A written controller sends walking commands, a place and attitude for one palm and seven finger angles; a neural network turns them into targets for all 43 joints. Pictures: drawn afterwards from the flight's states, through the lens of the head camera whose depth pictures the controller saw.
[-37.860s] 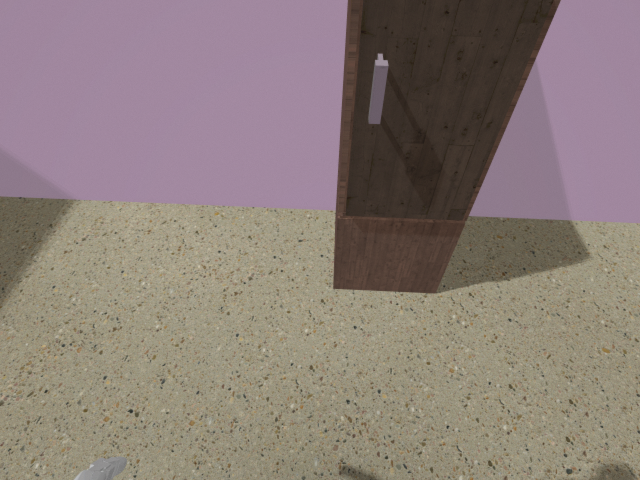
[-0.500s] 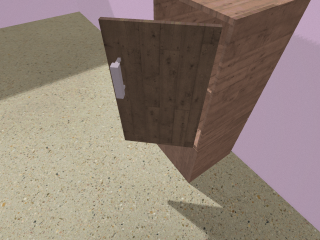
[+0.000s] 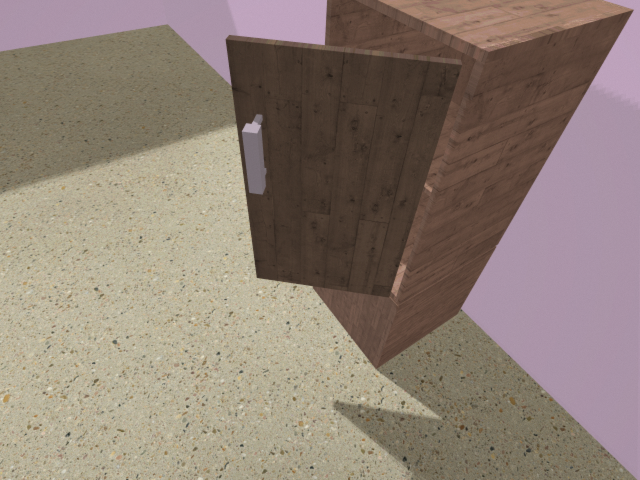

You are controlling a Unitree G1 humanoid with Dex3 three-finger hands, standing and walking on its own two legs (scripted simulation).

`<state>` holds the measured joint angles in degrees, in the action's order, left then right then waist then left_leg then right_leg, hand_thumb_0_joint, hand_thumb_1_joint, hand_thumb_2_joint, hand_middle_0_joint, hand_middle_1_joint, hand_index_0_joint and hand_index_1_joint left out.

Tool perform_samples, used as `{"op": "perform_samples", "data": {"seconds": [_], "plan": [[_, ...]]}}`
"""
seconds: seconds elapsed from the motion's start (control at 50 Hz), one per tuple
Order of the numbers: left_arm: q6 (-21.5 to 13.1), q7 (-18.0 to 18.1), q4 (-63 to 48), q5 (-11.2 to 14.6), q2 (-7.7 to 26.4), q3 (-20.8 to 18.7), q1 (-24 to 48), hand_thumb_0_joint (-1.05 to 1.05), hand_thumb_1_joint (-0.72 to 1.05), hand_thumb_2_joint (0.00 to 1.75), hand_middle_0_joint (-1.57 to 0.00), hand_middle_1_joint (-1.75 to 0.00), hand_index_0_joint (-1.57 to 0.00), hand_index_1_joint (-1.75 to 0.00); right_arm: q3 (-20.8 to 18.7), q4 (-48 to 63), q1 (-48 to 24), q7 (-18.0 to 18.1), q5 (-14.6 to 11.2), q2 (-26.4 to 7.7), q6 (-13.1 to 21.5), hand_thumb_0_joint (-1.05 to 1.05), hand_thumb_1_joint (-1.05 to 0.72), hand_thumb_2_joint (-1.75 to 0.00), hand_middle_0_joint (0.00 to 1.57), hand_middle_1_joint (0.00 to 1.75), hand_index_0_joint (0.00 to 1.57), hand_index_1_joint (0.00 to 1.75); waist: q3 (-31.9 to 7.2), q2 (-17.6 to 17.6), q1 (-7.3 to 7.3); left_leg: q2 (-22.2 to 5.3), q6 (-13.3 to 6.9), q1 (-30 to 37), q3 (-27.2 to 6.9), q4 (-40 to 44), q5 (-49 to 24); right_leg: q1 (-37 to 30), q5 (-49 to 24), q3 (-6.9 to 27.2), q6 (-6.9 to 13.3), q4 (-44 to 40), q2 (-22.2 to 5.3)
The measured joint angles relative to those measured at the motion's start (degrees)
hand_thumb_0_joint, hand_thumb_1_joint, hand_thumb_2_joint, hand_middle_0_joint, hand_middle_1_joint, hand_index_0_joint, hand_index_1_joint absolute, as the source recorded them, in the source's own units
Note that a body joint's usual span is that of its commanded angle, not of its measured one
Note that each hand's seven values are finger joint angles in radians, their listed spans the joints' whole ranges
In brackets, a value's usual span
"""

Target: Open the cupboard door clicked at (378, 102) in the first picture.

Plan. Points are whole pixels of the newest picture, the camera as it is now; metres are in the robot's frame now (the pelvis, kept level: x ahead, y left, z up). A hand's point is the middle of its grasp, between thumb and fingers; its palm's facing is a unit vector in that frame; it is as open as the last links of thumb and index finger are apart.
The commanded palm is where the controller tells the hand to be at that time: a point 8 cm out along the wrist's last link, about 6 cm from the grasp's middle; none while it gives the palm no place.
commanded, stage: come to a stop and stand still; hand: left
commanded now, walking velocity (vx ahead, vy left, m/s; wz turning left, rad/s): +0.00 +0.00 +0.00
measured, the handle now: (257, 154) +0.62 +0.15 +0.07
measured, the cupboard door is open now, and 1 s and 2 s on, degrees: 48 48 48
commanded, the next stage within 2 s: look again from close up in 0.20 s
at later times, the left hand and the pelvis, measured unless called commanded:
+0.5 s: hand out of the picture +0.00 +0.18 -0.18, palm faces +0.01 -0.98 -0.20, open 7.4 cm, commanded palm none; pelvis +0.00 +0.00 +0.00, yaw +0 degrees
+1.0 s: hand out of the picture +0.00 +0.17 -0.18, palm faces +0.00 -0.98 -0.19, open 7.4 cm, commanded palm none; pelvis +0.01 +0.00 +0.00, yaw -1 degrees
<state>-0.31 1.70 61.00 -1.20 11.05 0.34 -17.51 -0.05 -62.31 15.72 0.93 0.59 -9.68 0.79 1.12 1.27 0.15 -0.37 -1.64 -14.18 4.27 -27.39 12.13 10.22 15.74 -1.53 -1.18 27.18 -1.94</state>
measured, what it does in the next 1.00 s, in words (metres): stands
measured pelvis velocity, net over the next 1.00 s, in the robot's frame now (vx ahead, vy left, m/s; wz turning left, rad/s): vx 0.01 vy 0.00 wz -0.02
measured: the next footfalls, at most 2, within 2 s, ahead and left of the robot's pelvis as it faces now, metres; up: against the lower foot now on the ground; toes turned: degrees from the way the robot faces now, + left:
right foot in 1.42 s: +0.10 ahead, -0.11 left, +0.00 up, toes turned -4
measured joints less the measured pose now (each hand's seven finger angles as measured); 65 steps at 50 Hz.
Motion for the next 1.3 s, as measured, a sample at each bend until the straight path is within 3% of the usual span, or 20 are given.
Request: {"op": "perform_samples", "data": {"seconds": [0.92,1.08,1.24,1.3], "plan": [[-0.7,0.0,2.1,0.0,-0.4,0.1,0.6,0.01,0.91,0.90,-0.20,-0.29,-0.20,-0.30,0.0,-2.9,-1.9,0.1,-0.1,-0.1,0.3,0.00,-0.90,-0.90,0.20,0.30,0.20,0.30,0.1,-0.2,0.21,-0.2,0.4,1.9,0.5,3.5,-1.6,-1.3,-1.5,0.5,0.2,-2.9,0.4],[0.0,-0.8,1.7,-0.4,-1.9,-0.8,-2.8,0.01,0.91,0.90,-0.20,-0.29,-0.20,-0.30,-0.6,-2.2,0.6,-0.3,0.4,0.6,-0.6,0.00,-0.90,-0.90,0.20,0.30,0.20,0.30,-1.2,-0.3,0.85,-1.2,0.5,0.6,1.8,-1.5,2.9,0.3,2.0,2.0,1.2,1.4,1.1],[-0.6,-0.8,2.3,-0.2,-3.1,-2.0,-6.5,0.01,0.91,0.90,-0.20,-0.29,-0.20,-0.30,-0.6,-2.1,3.3,-0.1,0.2,1.4,0.6,0.00,-0.90,-0.90,0.20,0.30,0.20,0.30,-0.8,0.8,0.99,-1.2,0.1,0.8,2.5,-6.9,8.5,-0.6,6.2,2.9,0.2,4.6,0.9],[0.1,-0.2,3.3,-0.2,-3.3,-1.8,-5.9,0.01,0.91,0.90,-0.20,-0.29,-0.20,-0.30,-0.2,-1.9,3.0,1.0,0.2,2.2,1.9,0.00,-0.90,-0.90,0.20,0.30,0.20,0.30,0.2,1.6,0.94,-0.8,-0.7,2.9,4.0,-5.7,9.1,1.9,8.1,2.2,1.5,11.3,0.1]]}}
